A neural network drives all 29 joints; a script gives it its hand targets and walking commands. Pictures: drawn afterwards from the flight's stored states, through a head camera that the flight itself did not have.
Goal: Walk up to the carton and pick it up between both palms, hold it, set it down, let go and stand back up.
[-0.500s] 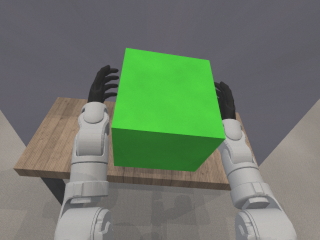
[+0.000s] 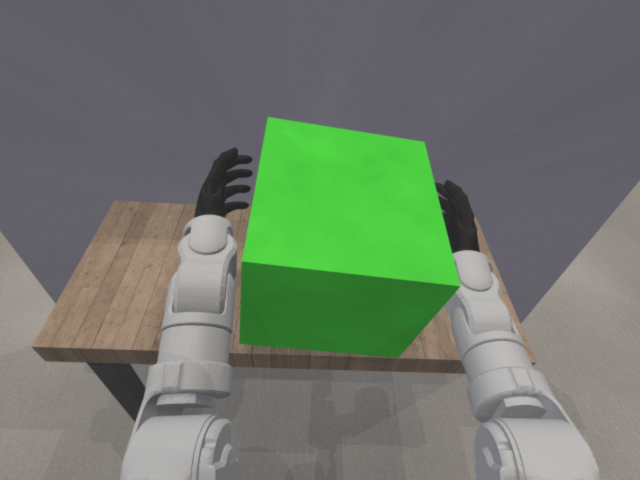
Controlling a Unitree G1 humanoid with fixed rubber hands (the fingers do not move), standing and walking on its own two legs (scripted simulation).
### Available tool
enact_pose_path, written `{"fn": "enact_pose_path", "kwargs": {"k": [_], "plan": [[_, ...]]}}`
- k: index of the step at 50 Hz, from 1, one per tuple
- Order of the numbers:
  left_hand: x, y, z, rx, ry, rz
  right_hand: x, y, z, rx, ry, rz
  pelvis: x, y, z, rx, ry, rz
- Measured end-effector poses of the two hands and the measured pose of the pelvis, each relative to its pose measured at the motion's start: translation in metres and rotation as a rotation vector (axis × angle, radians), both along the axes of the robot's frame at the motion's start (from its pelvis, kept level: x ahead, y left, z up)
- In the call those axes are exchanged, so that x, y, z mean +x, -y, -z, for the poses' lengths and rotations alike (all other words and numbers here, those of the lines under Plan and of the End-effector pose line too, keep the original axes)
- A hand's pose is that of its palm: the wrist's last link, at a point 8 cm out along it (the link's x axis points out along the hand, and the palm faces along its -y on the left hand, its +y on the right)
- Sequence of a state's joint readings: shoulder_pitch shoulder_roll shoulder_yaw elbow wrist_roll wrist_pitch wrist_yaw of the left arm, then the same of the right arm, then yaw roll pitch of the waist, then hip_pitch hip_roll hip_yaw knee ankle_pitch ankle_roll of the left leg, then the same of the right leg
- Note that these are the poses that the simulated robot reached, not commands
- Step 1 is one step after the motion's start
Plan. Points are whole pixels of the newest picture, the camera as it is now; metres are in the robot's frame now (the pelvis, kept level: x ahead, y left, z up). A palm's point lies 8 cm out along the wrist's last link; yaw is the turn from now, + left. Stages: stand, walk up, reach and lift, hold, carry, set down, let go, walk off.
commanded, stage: set down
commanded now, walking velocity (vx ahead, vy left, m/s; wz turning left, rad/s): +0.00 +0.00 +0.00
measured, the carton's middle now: (334, 239) +0.39 -0.05 +0.10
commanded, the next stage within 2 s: none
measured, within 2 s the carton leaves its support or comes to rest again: rests again in 1.78 s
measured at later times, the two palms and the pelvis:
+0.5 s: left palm (230, 224) +0.41 +0.09 +0.11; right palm (455, 246) +0.37 -0.22 +0.09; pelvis +0.00 -0.02 +0.00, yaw +0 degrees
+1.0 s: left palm (235, 228) +0.42 +0.08 +0.10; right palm (456, 251) +0.37 -0.22 +0.08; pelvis +0.00 -0.01 +0.00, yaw -1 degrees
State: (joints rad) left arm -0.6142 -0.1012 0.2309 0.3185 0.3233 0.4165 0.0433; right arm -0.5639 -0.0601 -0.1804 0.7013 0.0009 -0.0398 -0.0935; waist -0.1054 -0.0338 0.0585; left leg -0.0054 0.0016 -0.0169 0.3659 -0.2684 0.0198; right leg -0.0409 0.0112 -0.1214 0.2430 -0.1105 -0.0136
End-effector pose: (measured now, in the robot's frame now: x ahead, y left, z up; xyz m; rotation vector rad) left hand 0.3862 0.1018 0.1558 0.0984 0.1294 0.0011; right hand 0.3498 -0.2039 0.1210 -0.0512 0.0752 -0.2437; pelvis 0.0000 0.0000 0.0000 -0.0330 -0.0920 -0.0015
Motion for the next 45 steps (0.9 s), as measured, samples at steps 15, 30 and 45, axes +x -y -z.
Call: {"fn": "enact_pose_path", "kwargs": {"k": [15, 30, 45], "plan": [[0.011, 0.011, 0.027, 0.018, -0.050, -0.011, 0.012, 0.012, 0.024, 0.038, -0.043, -0.009, -0.002, 0.015, -0.001, 0.012, -0.080, 0.006], [0.026, 0.015, 0.047, -0.006, -0.080, 0.007, 0.024, 0.017, 0.032, 0.032, -0.068, 0.008, 0.002, 0.023, -0.002, 0.019, -0.143, -0.005], [0.032, 0.020, 0.057, -0.006, -0.108, 0.034, 0.019, 0.020, 0.041, 0.048, -0.090, 0.037, 0.003, 0.013, -0.001, 0.014, -0.167, 0.017]]}}
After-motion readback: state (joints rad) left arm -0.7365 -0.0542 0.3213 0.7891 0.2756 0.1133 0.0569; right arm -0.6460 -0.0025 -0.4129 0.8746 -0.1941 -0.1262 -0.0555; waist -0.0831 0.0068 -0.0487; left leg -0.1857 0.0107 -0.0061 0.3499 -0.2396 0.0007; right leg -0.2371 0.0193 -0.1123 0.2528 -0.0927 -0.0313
